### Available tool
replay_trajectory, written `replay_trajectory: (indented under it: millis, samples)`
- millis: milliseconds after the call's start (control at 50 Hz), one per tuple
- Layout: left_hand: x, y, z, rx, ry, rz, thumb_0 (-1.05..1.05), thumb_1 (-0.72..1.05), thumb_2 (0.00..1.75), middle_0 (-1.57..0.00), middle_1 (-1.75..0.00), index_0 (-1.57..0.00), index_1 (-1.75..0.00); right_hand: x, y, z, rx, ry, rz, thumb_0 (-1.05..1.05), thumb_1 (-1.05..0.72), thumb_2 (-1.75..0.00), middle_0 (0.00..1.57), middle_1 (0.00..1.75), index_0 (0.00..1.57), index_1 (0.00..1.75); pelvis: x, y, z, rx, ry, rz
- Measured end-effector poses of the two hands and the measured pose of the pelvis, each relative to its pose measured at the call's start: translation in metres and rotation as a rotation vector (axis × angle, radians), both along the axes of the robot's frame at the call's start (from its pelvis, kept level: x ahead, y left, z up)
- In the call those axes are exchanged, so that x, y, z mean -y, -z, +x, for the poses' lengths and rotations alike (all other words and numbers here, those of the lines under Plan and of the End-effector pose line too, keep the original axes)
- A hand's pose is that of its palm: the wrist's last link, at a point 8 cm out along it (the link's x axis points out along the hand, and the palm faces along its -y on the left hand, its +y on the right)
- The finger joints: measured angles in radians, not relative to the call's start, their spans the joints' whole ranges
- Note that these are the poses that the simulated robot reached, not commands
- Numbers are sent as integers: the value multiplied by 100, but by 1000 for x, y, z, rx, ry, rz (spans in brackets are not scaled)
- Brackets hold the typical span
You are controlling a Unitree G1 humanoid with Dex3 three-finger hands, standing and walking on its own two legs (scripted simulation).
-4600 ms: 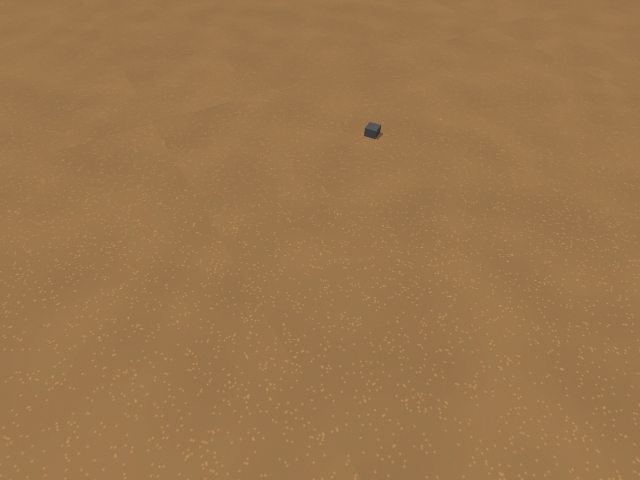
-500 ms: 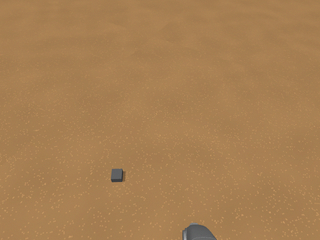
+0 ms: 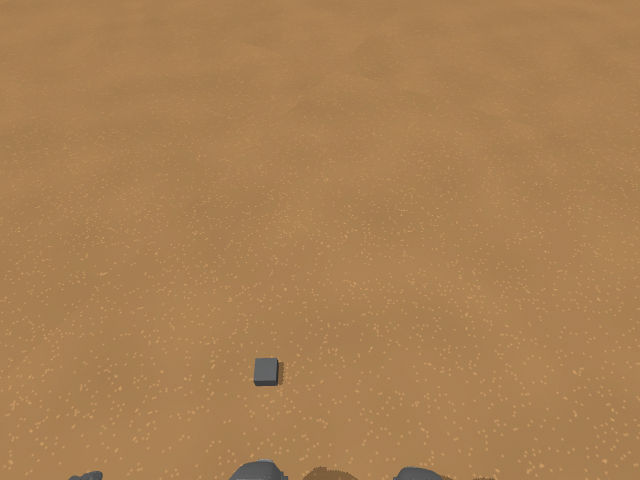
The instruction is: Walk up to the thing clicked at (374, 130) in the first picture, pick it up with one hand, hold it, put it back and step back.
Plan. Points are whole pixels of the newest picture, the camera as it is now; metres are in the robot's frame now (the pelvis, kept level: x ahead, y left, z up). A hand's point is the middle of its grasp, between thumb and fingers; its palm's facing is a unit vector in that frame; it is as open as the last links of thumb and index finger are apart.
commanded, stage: walk up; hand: left
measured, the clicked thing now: (266, 372) +0.50 +0.20 -0.72
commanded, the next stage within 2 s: none
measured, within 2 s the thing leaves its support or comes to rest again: neither
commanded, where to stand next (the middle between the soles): +0.10 -0.03 m, yaw -2 degrees
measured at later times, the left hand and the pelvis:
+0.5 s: hand out of the picture +0.04 +0.26 -0.14, palm faces -0.04 -0.93 -0.36, open 7.4 cm; pelvis -0.01 +0.00 +0.01, yaw -2 degrees
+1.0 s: hand out of the picture +0.14 +0.24 -0.13, palm faces -0.06 -0.94 -0.32, open 7.4 cm; pelvis +0.02 +0.00 +0.03, yaw -3 degrees
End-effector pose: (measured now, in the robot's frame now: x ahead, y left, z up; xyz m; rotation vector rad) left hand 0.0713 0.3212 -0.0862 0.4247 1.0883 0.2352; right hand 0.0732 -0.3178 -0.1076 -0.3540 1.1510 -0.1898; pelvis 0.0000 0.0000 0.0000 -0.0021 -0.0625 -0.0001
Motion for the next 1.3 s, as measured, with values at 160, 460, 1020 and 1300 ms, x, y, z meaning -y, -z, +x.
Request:
replay_trajectory:
  millis: [160, 460, 1020, 1300]
  samples:
    - [-7, 30, 11, -60, -37, -91, 0, 91, 90, -20, -30, -20, -30, -25, -20, -6, -15, -1, -47, 0, -90, -90, 21, 30, 20, 30, -13, -4, -1, -17, 11, -6]
    - [11, 17, -34, -173, -56, -87, 1, 91, 90, -20, -30, -20, -30, -6, -14, -2, 20, 26, -21, 0, -90, -90, 21, 30, 20, 30, -2, -12, -7, -9, 33, -6]
    - [32, 4, 63, -70, 18, -128, 0, 91, 90, -20, -30, -20, -30, -7, -26, -2, -46, 99, -17, 0, -90, -90, 21, 30, 20, 30, 1, -28, 19, -20, 56, 1]
    - [28, 1, 48, -120, -8, -121, 0, 91, 90, -20, -30, -20, -30, -13, -25, 14, -24, 84, 5, 0, -90, -90, 21, 30, 20, 30, 0, -32, 23, -21, 60, 3]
